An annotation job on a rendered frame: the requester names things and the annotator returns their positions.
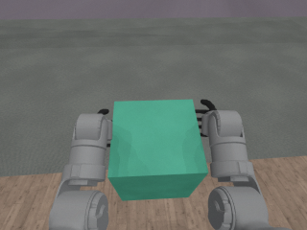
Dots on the robot right upper arm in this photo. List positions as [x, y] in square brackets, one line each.
[238, 208]

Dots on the robot right forearm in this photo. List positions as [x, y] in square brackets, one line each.
[227, 143]

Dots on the robot left upper arm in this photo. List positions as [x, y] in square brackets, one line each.
[80, 210]

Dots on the right robot hand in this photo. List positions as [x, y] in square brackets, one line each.
[211, 107]

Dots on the left robot hand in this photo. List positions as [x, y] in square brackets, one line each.
[104, 112]

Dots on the carton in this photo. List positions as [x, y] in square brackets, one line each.
[156, 150]

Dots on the robot left forearm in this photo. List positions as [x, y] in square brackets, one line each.
[86, 162]

